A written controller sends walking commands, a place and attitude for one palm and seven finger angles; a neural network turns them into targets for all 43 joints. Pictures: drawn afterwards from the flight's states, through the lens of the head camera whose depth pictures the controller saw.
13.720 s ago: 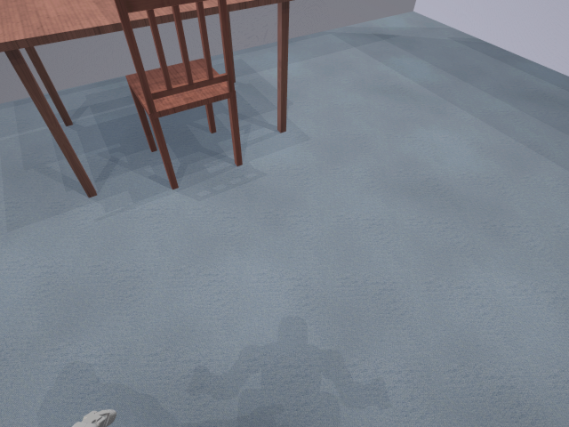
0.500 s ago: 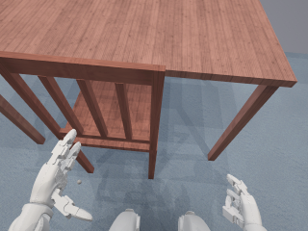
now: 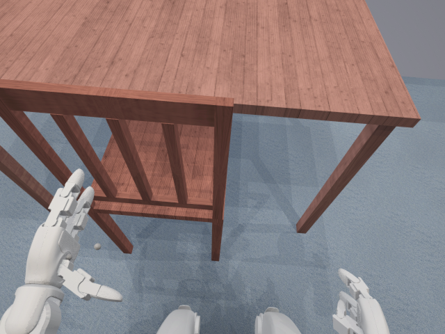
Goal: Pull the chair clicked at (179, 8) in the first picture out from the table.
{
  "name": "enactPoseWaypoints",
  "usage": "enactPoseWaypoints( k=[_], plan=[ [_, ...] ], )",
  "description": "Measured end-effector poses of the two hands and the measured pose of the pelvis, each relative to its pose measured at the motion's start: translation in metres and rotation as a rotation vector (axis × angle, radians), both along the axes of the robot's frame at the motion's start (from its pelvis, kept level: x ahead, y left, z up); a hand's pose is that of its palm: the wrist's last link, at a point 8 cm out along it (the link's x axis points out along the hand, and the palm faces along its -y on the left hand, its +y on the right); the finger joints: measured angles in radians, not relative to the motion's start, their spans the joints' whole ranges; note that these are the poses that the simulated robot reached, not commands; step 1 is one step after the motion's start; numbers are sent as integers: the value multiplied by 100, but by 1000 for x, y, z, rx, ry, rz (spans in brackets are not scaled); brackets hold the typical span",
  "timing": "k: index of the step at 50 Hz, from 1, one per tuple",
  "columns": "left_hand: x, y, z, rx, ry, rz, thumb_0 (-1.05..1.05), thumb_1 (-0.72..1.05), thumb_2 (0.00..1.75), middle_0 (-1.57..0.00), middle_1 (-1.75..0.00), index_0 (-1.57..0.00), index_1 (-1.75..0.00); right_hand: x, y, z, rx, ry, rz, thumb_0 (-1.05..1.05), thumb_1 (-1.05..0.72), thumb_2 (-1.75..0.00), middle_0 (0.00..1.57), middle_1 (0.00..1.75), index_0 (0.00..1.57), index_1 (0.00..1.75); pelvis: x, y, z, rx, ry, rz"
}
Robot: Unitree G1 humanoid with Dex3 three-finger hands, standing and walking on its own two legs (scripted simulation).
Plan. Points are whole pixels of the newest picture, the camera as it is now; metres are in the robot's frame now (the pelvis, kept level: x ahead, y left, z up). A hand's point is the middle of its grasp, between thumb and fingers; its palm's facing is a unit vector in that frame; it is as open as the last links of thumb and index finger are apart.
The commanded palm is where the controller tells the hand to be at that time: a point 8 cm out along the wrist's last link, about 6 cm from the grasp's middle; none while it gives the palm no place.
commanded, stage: raise the hand toward the chair's back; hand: left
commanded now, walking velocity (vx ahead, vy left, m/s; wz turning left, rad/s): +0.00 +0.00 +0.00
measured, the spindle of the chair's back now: (134, 164) +0.44 +0.21 -0.02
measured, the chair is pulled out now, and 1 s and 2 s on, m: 0.00 0.00 0.00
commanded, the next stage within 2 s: aim the fingers beside a spindle in 0.14 s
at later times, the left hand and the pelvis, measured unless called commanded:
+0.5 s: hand (116, 248) +0.25 +0.18 +0.03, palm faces -0.07 -1.00 -0.05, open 16.9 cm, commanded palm +0.23 +0.25 +0.04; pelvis +0.00 -0.01 +0.00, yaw +0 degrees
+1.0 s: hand (122, 246) +0.26 +0.18 +0.01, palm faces -0.03 -1.00 -0.07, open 16.9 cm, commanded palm +0.24 +0.24 +0.02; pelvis -0.01 -0.01 -0.02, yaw +0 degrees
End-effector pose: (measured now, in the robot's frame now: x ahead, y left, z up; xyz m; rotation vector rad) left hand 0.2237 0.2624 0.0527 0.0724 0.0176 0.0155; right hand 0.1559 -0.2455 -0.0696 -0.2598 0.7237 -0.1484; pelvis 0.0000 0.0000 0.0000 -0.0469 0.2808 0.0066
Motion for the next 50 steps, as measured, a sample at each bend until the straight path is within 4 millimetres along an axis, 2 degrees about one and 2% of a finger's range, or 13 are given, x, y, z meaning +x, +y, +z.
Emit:
enactPoseWaypoints(
  k=[6,13,17,21,25,29,36,40,44,50],
  plan=[
    [-4,-10,-15,-15,111,-67,-1,-50,30,-6,-8,-6,-8,6,4,0,20,-20,1,2,-90,-90,21,30,21,30,-1,-1,1,1,-3,-3],
    [-6,-5,4,-4,4,-8,-1,-50,30,-7,-8,-6,-8,9,7,1,28,-33,15,1,-90,-90,21,30,21,30,-1,-4,1,3,-6,2],
    [-3,-4,-9,-10,43,-11,-1,-50,30,-6,-8,-6,-8,9,5,-4,27,-22,23,1,-90,-90,21,30,21,30,-3,-6,-2,3,1,5],
    [1,-14,-22,-25,103,-64,-1,-50,30,-6,-8,-6,-8,7,1,-6,15,-18,20,1,-90,-90,21,30,21,30,-4,-6,-4,2,7,4],
    [8,-22,-16,-23,56,-81,-1,-50,30,-6,-8,-6,-8,2,-3,-7,4,-10,7,1,-90,-90,21,30,21,30,-3,-6,-5,4,11,-1],
    [15,-20,-8,-11,3,-49,-1,-50,30,-7,-8,-6,-8,-1,-5,-10,10,6,-4,1,-90,-90,21,30,21,30,-2,-7,-6,7,18,-3],
    [13,-22,-27,-14,99,-50,-1,-50,30,-6,-8,-6,-8,-4,-6,-16,26,25,-13,1,-90,-90,21,30,21,30,-2,-7,-8,11,30,-7],
    [9,-29,-24,-14,72,-65,-1,-50,30,-6,-8,-6,-8,-3,-7,-18,22,23,-13,1,-90,-90,21,30,21,30,-2,-8,-10,13,33,-10],
    [10,-26,-18,3,9,-41,-1,-50,30,-7,-8,-6,-8,-1,-6,-22,21,26,-3,1,-90,-90,21,30,21,30,-3,-9,-13,13,37,-7],
    [15,-24,-34,-6,50,-40,-1,-50,30,-6,-8,-6,-8,1,-7,-29,24,29,11,1,-90,-90,21,30,21,30,-7,-11,-19,11,49,-2]
  ],
)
